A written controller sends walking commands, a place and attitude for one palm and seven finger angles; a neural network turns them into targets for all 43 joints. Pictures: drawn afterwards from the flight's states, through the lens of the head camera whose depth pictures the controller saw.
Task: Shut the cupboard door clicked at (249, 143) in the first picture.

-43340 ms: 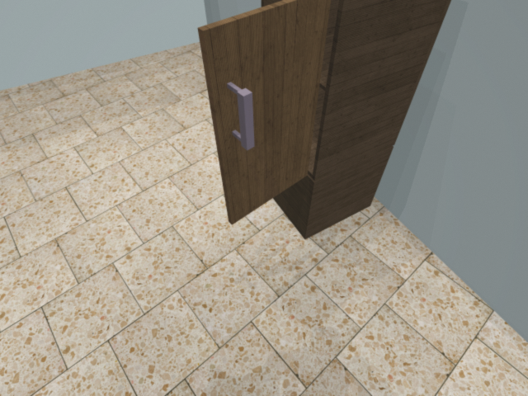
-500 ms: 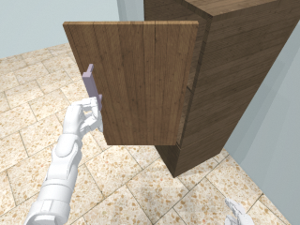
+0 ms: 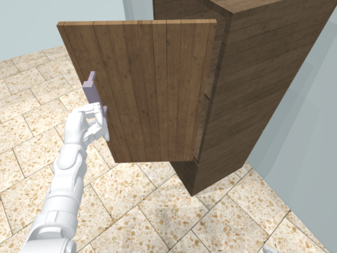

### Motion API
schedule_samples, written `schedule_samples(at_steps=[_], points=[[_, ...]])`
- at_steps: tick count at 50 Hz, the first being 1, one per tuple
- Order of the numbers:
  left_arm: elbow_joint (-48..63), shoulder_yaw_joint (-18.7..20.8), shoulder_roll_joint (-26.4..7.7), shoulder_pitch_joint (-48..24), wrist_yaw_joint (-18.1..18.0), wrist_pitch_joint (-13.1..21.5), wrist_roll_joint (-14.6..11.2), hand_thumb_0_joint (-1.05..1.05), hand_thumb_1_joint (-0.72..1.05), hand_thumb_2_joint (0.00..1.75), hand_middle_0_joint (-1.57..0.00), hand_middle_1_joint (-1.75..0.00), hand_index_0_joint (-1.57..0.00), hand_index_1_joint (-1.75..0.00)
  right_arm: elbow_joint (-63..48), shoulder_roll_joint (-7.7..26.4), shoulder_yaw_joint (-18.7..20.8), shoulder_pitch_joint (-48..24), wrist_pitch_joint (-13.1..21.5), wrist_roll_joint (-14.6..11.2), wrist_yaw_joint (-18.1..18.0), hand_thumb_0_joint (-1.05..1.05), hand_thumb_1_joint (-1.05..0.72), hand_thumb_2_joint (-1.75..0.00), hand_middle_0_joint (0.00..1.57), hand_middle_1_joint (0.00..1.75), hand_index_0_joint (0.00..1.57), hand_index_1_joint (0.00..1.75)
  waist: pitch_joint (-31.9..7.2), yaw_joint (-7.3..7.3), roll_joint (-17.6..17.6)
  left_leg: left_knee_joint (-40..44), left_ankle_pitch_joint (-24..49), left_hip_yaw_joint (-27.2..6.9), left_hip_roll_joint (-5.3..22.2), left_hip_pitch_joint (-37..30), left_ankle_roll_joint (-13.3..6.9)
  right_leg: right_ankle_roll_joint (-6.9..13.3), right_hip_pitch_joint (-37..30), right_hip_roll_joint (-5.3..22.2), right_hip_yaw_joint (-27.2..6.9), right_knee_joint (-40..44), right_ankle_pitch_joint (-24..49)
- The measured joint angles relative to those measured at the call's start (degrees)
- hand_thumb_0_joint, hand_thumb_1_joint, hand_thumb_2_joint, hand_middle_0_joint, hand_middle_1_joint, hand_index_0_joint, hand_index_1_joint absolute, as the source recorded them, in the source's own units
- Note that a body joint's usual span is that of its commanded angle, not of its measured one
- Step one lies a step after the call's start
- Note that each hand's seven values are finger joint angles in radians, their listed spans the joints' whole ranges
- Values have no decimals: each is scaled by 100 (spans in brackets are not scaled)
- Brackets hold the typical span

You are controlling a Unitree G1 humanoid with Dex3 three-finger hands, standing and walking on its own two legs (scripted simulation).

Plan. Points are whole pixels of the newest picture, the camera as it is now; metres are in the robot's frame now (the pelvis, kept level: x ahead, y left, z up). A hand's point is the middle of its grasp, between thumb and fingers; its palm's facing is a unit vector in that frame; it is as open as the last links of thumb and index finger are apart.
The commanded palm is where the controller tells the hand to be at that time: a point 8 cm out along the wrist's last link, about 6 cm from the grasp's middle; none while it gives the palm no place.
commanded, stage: bring the fist close to the handle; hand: left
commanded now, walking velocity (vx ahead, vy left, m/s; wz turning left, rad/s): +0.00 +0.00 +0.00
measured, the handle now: (97, 99) +0.49 +0.20 +0.09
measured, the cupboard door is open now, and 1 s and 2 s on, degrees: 63 49 33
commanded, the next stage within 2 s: push the door shut along its arc in 0.02 s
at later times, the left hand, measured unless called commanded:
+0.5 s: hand (108, 115) +0.42 +0.16 +0.10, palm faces -0.05 -1.00 -0.03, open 3.1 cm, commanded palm +0.41 +0.20 +0.10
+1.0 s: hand (120, 98) +0.48 +0.13 +0.10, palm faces -0.19 -0.98 +0.00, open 3.1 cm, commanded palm +0.48 +0.18 +0.10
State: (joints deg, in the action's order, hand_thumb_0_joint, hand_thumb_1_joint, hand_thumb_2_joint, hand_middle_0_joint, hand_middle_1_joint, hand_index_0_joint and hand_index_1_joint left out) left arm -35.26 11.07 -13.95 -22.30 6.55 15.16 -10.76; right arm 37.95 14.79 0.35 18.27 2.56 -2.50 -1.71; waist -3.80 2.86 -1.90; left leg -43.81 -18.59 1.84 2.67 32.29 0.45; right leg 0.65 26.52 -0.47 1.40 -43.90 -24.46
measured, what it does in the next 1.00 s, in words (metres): stands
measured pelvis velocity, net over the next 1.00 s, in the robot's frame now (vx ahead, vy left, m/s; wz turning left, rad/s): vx -0.02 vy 0.01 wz -0.01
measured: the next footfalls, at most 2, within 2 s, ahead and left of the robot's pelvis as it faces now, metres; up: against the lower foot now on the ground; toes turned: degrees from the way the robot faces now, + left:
none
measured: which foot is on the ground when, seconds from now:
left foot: down 0.00-1.00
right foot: down 0.00-1.00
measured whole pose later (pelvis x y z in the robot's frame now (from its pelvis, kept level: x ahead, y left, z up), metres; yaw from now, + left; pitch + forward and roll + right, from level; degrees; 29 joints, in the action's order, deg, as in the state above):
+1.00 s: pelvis -0.02 +0.01 -0.02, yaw +0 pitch +15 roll -2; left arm -68.8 15.0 -24.7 -55.8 17.6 17.1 -8.0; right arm 40.5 15.9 -0.6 23.2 2.4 -1.3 -1.3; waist -4.8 10.0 -2.1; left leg -52.3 -19.6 0.9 3.2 48.1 -0.5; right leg -0.1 41.4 -0.9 2.0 -51.0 -24.9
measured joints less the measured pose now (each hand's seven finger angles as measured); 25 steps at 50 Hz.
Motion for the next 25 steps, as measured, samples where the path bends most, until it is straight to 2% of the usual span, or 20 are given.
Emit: schedule_samples(at_steps=[12,15,25], points=[[-111,-257,223,-174,-134,-65,164,2,90,90,-130,-150,-130,-150,-152,-99,-108,-298,14,13,31,1,-91,-89,20,30,20,30,-45,-24,4,-49,8,2,-45,1,-37,-37,-1,46,-1,-62,-4],[-456,-212,114,-474,-71,-49,204,2,90,90,-131,-150,-130,-150,-153,-124,-166,-362,-11,16,7,1,-91,-89,20,30,20,30,-10,12,28,-81,18,-18,-46,34,-36,-34,24,46,18,-97,-4],[-1715,-57,-317,-1561,437,115,82,2,90,90,-131,-150,-130,-150,-27,-21,-150,-133,-34,-4,-18,1,-90,-89,20,30,20,30,-9,116,21,-223,45,-81,-47,377,-46,-36,327,42,76,-204,20]])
